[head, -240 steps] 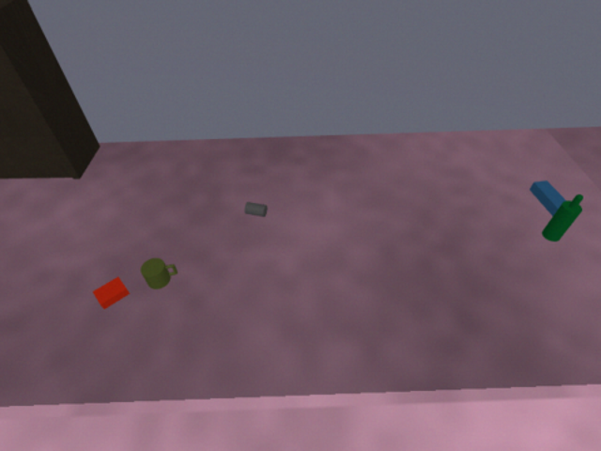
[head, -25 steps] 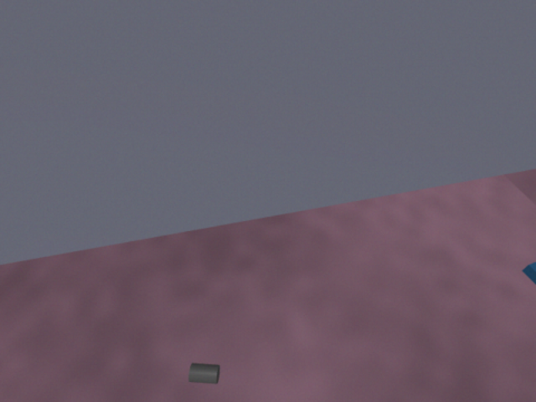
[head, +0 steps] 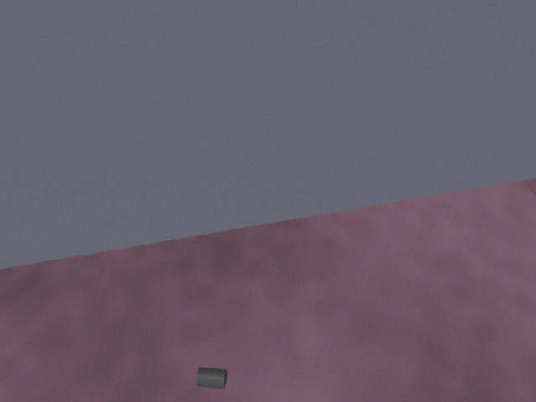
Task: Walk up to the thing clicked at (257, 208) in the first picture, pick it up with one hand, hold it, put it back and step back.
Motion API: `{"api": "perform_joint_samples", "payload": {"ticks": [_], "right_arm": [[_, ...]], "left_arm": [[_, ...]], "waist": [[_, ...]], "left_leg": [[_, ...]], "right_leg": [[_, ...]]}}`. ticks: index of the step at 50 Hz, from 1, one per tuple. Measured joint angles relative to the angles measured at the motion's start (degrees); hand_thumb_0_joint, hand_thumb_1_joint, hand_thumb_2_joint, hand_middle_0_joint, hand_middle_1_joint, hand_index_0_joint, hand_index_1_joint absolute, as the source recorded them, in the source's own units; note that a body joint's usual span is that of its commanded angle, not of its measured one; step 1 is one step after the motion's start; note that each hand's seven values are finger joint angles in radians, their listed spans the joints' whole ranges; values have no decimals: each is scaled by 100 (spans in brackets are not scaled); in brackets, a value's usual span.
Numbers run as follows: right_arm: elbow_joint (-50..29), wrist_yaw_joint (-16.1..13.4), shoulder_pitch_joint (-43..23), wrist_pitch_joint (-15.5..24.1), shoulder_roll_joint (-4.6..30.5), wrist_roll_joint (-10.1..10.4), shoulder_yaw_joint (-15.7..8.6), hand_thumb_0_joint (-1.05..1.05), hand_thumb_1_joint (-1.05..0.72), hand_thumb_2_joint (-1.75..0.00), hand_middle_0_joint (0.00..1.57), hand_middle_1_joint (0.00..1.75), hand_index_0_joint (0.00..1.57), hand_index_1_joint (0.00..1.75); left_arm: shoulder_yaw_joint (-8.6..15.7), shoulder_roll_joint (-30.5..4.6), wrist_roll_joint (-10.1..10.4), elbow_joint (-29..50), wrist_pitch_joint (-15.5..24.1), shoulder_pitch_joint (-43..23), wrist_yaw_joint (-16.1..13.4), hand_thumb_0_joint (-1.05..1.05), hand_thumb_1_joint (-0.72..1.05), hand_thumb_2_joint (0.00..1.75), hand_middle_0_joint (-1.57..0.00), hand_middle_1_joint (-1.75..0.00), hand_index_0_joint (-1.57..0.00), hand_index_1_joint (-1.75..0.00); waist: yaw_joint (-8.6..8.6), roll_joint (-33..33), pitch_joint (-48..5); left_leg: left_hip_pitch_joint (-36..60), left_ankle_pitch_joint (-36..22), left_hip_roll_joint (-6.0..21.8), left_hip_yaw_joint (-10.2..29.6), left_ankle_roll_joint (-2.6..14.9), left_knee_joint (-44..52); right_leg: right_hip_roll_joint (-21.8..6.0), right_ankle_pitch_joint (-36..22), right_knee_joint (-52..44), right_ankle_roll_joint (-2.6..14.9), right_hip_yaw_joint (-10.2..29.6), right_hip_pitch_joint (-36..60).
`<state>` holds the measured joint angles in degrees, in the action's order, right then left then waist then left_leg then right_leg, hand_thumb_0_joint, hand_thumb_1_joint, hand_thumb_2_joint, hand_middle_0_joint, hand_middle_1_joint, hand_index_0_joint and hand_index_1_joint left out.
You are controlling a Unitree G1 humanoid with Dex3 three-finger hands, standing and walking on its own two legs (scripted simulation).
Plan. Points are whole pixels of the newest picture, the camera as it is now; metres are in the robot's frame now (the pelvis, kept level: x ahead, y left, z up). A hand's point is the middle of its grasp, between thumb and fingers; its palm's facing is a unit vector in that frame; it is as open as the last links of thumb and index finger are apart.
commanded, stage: walk up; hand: left
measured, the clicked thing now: (212, 377) +0.36 +0.24 -0.75
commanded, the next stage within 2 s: stand in 0.40 s
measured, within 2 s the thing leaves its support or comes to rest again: neither
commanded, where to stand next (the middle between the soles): +0.04 -0.01 m, yaw +0 degrees
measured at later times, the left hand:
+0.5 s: hand out of the picture +0.08 +0.25 -0.16, palm faces -0.01 -0.94 -0.33, open 7.4 cm
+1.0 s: hand out of the picture +0.08 +0.25 -0.16, palm faces -0.02 -0.94 -0.34, open 7.4 cm
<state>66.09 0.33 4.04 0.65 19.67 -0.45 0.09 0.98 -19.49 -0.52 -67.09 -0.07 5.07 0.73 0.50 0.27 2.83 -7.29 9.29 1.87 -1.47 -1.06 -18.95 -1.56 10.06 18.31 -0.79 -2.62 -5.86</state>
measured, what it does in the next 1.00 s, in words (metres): stands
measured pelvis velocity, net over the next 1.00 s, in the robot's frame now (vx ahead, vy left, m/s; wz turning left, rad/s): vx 0.01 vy -0.01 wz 0.00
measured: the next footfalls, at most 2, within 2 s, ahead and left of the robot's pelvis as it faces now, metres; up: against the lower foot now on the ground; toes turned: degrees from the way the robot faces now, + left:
none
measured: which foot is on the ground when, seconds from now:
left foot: down 0.00-1.00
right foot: down 0.00-1.00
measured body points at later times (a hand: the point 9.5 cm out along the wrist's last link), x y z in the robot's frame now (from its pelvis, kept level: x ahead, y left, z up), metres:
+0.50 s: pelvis +0.00 +0.00 +0.00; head +0.01 +0.00 +0.45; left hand +0.08 +0.30 -0.13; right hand +0.08 -0.30 -0.13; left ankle +0.01 +0.13 -0.75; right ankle +0.00 -0.13 -0.75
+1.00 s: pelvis +0.01 -0.01 +0.00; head +0.01 -0.01 +0.45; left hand +0.08 +0.29 -0.13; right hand +0.08 -0.31 -0.13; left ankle +0.01 +0.13 -0.75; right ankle +0.00 -0.13 -0.75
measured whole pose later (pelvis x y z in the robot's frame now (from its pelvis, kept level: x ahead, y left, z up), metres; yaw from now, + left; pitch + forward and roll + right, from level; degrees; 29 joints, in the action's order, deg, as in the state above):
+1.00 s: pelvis +0.01 -0.01 +0.00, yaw +0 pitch -2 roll +0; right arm 65.7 0.4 5.4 0.4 19.9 -0.7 0.4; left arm 0.0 -19.9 -0.4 -65.6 0.4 6.0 0.4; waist 0.1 0.1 2.8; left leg -6.4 8.8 2.1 -1.3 -1.7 -17.3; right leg -1.3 10.5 18.2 -0.3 -2.7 -5.7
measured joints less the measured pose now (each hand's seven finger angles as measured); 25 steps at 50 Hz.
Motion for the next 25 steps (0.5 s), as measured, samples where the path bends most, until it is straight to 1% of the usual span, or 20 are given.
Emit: {"api": "perform_joint_samples", "payload": {"ticks": [20,25], "right_arm": [[14,-17,172,3,14,-21,-4,1,-90,-90,21,30,20,30],[-11,-20,147,-13,2,-28,10,1,-90,-90,21,30,20,30]], "left_arm": [[36,19,-15,103,-15,-15,12,0,90,90,-20,-30,-21,-30],[-10,-3,5,132,21,-16,-14,0,90,90,-20,-30,-21,-30]], "waist": [[-66,-35,-7],[-70,-32,11]], "left_leg": [[-6,-2,-3,5,-4,25],[24,-25,-7,-3,-13,77]], "right_leg": [[-3,13,0,4,-4,-16],[-6,10,-12,5,3,-7]]}}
